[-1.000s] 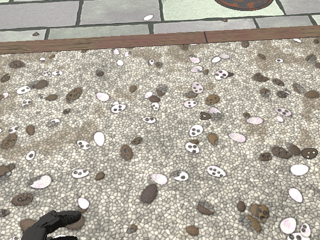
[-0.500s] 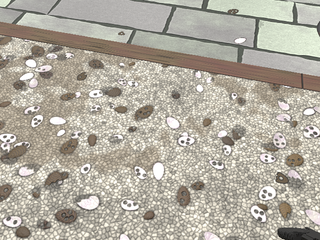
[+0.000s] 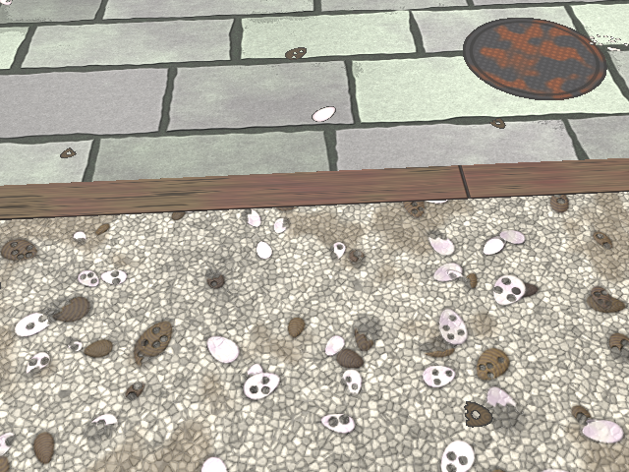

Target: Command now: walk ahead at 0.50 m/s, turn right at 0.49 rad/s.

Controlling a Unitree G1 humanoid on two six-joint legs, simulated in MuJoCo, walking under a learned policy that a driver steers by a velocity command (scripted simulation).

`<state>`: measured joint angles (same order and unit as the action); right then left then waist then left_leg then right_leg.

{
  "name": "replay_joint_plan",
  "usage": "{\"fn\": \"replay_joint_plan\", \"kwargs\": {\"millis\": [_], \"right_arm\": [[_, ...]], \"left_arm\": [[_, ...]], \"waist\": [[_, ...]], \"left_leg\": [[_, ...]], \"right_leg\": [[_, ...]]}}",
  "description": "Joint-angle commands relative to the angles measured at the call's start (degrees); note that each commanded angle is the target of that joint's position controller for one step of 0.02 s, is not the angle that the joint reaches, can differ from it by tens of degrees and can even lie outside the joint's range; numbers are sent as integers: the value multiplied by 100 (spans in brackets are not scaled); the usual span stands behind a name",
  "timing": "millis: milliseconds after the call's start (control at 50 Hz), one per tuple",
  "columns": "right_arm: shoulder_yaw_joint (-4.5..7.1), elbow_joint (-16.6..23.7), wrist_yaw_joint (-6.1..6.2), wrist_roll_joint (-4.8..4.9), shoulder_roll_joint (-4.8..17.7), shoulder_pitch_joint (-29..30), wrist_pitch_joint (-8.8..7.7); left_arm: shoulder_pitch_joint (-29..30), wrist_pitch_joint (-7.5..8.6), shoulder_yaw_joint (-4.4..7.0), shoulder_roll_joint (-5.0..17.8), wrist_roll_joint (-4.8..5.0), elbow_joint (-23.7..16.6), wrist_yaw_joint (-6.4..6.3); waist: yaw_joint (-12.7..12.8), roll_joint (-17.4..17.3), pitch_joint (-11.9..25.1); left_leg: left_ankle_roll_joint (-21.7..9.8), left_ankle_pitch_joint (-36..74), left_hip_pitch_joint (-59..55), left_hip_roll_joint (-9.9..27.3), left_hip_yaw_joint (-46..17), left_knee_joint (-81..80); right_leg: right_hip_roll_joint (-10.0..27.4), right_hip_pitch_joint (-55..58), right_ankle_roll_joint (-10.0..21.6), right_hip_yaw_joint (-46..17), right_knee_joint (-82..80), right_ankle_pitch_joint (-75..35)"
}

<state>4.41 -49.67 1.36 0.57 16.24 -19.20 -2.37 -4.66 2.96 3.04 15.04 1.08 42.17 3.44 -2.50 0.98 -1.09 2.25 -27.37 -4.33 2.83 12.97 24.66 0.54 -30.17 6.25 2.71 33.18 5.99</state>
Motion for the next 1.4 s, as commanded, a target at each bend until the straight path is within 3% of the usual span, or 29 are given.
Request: {"fn": "replay_joint_plan", "kwargs": {"millis": [20, 40, 60, 100, 120, 180, 240, 300, 400, 460, 480, 500, 520, 540, 560, 600, 660, 760, 900, 940, 980, 1000, 1020, 1040, 1060, 1100, 1140, 1240, 1400], "right_arm": [[-102, 757, -17, -249, 94, -396, -181], [-92, 797, -112, -27, 419, 62, -439], [-8, 952, -175, 197, 735, 643, -580], [-6, 967, -118, 2, 718, 903, -648], [48, 956, -102, -75, 783, 828, -586], [41, 996, -96, -141, 596, 700, -387], [-30, 1189, -85, -168, 408, 1286, -339], [-84, 1336, -147, -109, 293, 1899, -382], [-36, 1452, -300, -47, 497, 2224, -502], [66, 1325, -288, -63, 676, 1610, -567], [152, 1195, -258, -129, 875, 948, -595], [249, 1108, -237, -185, 1250, 47, -594], [339, 795, -298, -130, 1472, -481, -509], [204, 820, -315, 41, 953, -470, -486], [127, 870, -288, 36, 715, -107, -444], [40, 920, -275, -86, 566, 385, -382], [-11, 848, -270, -75, 473, 448, -412], [78, 653, -201, 5, 831, 228, -354], [98, 311, -182, 99, 977, -326, -195], [126, 265, -150, 107, 1061, -274, -131], [65, 285, -118, 92, 938, -179, -98], [-74, 462, -103, -63, 623, -155, -125], [-510, 308, -587, -1037, -554, -1687, -480], [-269, 335, -670, -636, 152, -222, -569], [-222, 367, -586, -435, 311, 170, -603], [-242, 300, -434, -531, 317, 19, -549], [-321, 246, -467, -579, 134, -2, -401], [-413, 382, -648, -454, -37, 666, -311], [-345, 740, -649, -396, 24, 1807, -138]], "left_arm": [[-1939, 1, 651, 1990, 80, 72, -158], [-2159, 53, 526, 1613, 35, -66, -152], [-1967, 97, 439, 1272, -23, -45, -164], [-1177, 111, 324, 903, -6, -215, -190], [-914, 108, 263, 756, -72, -331, -214], [-824, 122, 289, 864, -66, -421, -281], [-1044, 114, 347, 1052, -20, -364, -382], [-1314, 53, 354, 1054, 16, -288, -427], [-1748, 5, 304, 916, 8, -71, -442], [-1619, -45, 306, 932, -23, -75, -436], [-1538, -37, 238, 758, -49, -135, -415], [-1710, -7, 140, 542, -144, -247, -424], [-2457, 65, 52, 268, 20, -220, -419], [-2158, 98, 121, 769, 82, -161, -413], [-1460, 106, 175, 971, 87, -297, -396], [-902, 145, 164, 823, -63, -464, -377], [-1107, 114, 128, 540, -48, -422, -341], [-305, 137, -3, 279, -93, -634, -312], [628, 214, 19, 399, 6, -917, -152], [425, 235, 75, 530, 1, -896, -129], [-825, 224, 285, 910, -66, -527, -188], [-1897, 196, 405, 1356, -139, -362, -258], [-2824, 304, 174, 1185, -521, -158, -252], [-2985, 369, 168, 647, -697, 75, -285], [-2298, 385, 142, 708, -547, 44, -281], [-1634, 373, -96, 124, -377, 24, -346], [-1070, 368, -188, -102, -488, -150, -411], [-1465, 473, -86, 275, -749, 95, -288], [-2405, 429, -116, 444, -650, 846, -114]], "waist": [[526, 1466, 1647], [896, 955, 2451], [1017, 636, 1656], [564, -66, 738], [344, 3, 577], [129, 86, 364], [293, 130, 152], [570, 298, 104], [723, 420, 78], [336, 597, 234], [14, 491, 768], [-245, -232, 1624], [-32, -2056, 2103], [-209, -1363, 1608], [-285, -781, 818], [-34, -300, 155], [215, -665, 209], [21, -514, 61], [-227, -570, -170], [-18, -630, -67], [625, -474, 716], [1010, 220, 1608], [683, 1941, 3123], [1355, 929, 841], [1035, 763, 14], [440, 435, 289], [96, 378, 301], [264, 152, 83], [503, 220, -301]], "left_leg": [[-1, 148, 4011, -288, -437, 4802], [-66, -675, 4812, -555, -1764, 5601], [-233, -175, 5316, -210, -1903, 5578], [-301, 614, 4804, 243, -1817, 4573], [-267, 795, 4345, 365, -1845, 4268], [-40, 1069, 3952, 356, -1692, 3555], [143, 2178, 3893, 181, -1583, 2306], [162, 3190, 3448, -124, -1527, 1089], [-99, 3068, 3438, -157, -1640, 387], [-454, 2489, 2644, -310, -1396, 26], [-721, 2672, 1535, -40, -1605, 135], [-1227, 2819, -167, 922, -2754, 387], [-2033, 1385, -1625, 1904, -5265, -337], [-1880, 52, -1438, 1885, -5639, -680], [-1657, 97, -705, 1691, -4822, -787], [-1555, 1252, 522, 1277, -3837, -1049], [-1541, 2236, 1067, 946, -3080, -1343], [-1506, 2941, 1247, 810, -2246, -1626], [-1268, 2984, 700, 1042, -2073, -1313], [-1160, 3528, 472, 1137, -2072, -966], [-893, 4742, 814, 712, -1644, 540], [-643, 3276, 1941, 357, -1350, 2373], [-481, -531, 3978, -923, -1779, 3310], [-659, -108, 5706, -693, -2238, 4274], [-795, 530, 5798, -421, -2099, 4531], [-889, 1229, 4841, 171, -2044, 4257], [-716, 1446, 4324, 301, -2029, 4066], [-410, 3059, 4865, 333, -1743, 3005], [-599, 3823, 4649, 10, -1259, 1158]], "right_leg": [[1503, 5029, 1592, -3594, -549, 590], [1906, 5563, 1907, -5184, -1498, 1378], [1727, 5115, 1550, -4321, -1593, 1093], [1271, 3362, 1178, -3055, -1645, 123], [1106, 2728, 1131, -2712, -1789, -364], [892, 1874, 1170, -2232, -2050, -1068], [579, 1512, 953, -1777, -2086, -1100], [365, 1393, 689, -1676, -1960, -551], [809, 2335, 580, -2209, -1418, -304], [787, 2651, 402, -2298, -747, -1483], [489, 2414, 237, -2061, 126, -1880], [-2, 1362, -26, -1602, 1765, -784], [-719, -570, -417, -1125, 3490, 2472], [-386, -1304, -416, -1468, 4080, 2635], [-159, -1537, -416, -1301, 4164, 2119], [259, -1285, -434, -968, 3596, 1421], [484, -744, -517, -764, 2902, 1191], [526, -650, -685, -504, 1168, -55], [249, -237, -519, -376, -187, -542], [153, 170, -356, -303, -414, -210], [5, 2051, -49, -144, -628, -265], [1139, 3744, 376, -1406, -443, -518], [1978, 6550, 1864, -4052, -1218, 1266], [1713, 5486, 1050, -4153, -1874, 3228], [1721, 4287, 742, -3363, -2058, 2923], [1612, 3043, 672, -2468, -2226, 1524], [1563, 2285, 668, -1844, -2546, 722], [1406, 2244, 881, -381, -2732, -1027], [1473, 3242, 555, 493, -2385, -2194]]}}
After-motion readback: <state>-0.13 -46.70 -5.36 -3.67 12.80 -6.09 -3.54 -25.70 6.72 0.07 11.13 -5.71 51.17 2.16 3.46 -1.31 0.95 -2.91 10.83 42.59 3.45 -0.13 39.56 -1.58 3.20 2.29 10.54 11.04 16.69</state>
